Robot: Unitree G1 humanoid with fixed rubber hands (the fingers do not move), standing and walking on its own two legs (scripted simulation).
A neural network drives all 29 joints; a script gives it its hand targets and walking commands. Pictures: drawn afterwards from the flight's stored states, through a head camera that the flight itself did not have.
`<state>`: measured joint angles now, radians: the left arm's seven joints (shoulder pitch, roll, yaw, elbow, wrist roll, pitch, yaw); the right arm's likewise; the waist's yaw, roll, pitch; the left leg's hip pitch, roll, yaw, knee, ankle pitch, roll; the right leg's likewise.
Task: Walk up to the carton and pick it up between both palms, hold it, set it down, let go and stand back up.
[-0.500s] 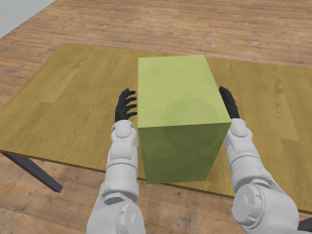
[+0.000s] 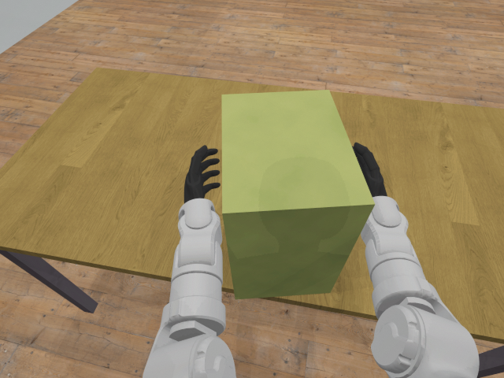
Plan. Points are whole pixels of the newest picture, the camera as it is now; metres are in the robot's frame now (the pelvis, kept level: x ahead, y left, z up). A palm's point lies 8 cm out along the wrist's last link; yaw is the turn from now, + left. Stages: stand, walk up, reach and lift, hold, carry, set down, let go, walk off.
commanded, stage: set down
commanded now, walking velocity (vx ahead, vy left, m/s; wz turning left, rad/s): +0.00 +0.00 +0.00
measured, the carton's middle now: (279, 200) +0.43 +0.00 +0.02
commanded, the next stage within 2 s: none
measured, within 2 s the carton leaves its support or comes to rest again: neither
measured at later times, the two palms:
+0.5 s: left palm (197, 199) +0.38 +0.13 +0.08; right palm (370, 194) +0.40 -0.14 +0.07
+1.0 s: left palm (198, 189) +0.41 +0.14 +0.06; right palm (366, 174) +0.45 -0.15 +0.07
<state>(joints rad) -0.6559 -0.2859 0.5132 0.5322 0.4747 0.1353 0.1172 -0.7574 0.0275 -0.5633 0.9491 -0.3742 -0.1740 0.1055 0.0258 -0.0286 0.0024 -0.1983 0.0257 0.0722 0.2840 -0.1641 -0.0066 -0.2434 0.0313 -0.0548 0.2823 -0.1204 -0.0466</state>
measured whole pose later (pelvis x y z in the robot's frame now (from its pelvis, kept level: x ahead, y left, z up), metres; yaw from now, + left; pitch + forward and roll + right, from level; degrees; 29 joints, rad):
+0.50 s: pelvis +0.00 +0.00 +0.00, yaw +0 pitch +5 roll +0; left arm -0.65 -0.28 0.53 0.55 0.48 0.10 0.10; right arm -0.73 0.06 -0.58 0.91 -0.40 -0.19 0.11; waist 0.02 -0.03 0.00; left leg -0.21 0.03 0.07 0.29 -0.17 -0.01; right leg -0.25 0.03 -0.07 0.30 -0.13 -0.05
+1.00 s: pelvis +0.00 -0.01 -0.01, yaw -1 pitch +15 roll -1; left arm -0.83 -0.06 0.21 0.95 0.10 -0.02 0.25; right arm -0.95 -0.23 -0.06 1.26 0.13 -0.17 -0.02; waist 0.11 0.01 -0.13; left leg -0.47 0.07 0.07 0.43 -0.21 -0.02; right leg -0.48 0.06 -0.06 0.33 -0.11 -0.06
